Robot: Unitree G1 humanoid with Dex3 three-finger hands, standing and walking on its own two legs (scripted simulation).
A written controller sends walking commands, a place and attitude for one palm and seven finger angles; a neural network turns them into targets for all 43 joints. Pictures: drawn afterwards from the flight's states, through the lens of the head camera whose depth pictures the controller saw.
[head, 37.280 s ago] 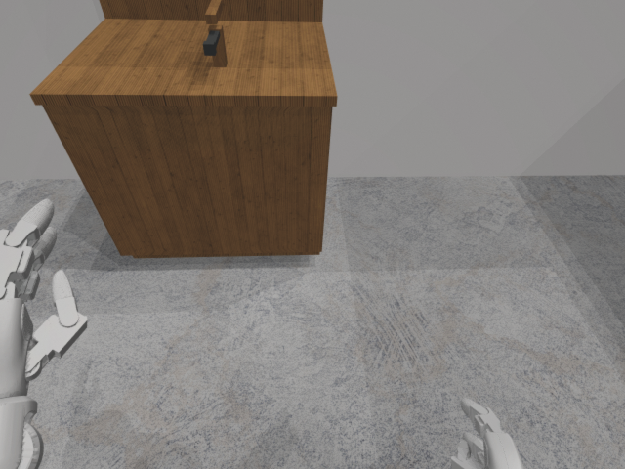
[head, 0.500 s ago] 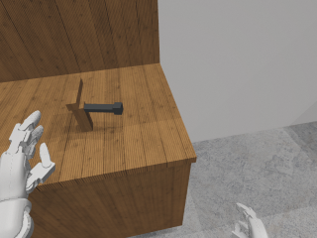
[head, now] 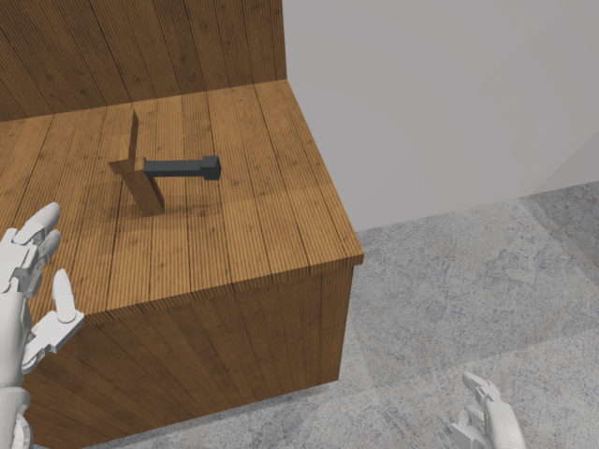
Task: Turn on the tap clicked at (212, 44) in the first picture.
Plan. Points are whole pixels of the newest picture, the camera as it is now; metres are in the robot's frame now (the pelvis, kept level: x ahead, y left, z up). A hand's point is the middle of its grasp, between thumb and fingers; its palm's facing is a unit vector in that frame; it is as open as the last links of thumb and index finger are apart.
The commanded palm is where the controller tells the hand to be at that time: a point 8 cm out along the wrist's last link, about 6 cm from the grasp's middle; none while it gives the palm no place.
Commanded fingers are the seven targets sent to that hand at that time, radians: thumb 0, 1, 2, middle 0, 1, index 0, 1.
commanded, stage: step back with the hand held close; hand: left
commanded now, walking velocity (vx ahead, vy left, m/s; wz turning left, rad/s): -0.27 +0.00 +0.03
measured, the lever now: (211, 167) +0.51 +0.19 +0.09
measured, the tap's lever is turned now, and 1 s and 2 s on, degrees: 75 75 75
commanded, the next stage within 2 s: stop stepping back and stand still in 1.02 s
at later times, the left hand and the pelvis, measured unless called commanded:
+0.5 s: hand (34, 362) +0.16 +0.25 +0.16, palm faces +0.39 -0.82 -0.41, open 7.4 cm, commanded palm +0.10 +0.30 +0.18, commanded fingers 0.00 0.90 0.90 -0.20 -0.30 -0.20 -0.30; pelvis -0.05 +0.02 -0.02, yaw +2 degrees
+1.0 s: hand out of the picture +0.09 +0.21 +0.16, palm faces +0.27 -0.86 -0.44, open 7.4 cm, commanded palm +0.04 +0.26 +0.18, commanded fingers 0.00 0.90 0.90 -0.20 -0.30 -0.20 -0.30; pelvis -0.12 -0.01 +0.00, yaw -2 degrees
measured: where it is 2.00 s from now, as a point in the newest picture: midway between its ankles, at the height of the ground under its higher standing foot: outside the picture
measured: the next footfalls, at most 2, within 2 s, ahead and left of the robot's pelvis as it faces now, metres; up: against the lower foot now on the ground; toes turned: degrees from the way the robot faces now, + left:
right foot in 0.76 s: -0.19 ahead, -0.12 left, +0.00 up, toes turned +4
left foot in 0.96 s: -0.03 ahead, +0.08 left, +0.00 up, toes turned +0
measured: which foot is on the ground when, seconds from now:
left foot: down 0.00-0.84, up 0.86-0.94, down 0.96-1.00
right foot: down 0.00-0.52, up 0.54-0.74, down 0.76-1.00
